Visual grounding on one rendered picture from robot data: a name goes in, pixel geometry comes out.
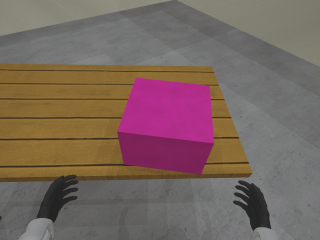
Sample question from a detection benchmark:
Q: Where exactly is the carton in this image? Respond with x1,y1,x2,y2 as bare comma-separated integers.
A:
117,78,214,175

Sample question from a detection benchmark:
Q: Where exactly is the robot left hand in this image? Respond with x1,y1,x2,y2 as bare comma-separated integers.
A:
36,175,79,223

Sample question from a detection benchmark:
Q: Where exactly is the right robot forearm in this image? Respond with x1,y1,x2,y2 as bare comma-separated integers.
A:
250,227,280,240

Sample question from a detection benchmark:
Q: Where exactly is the table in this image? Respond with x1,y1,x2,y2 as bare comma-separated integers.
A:
0,64,253,220

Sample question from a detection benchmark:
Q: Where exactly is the robot right hand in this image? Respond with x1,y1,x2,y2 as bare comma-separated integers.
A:
233,180,271,231

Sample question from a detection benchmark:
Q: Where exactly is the left robot forearm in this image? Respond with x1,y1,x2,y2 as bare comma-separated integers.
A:
19,218,55,240

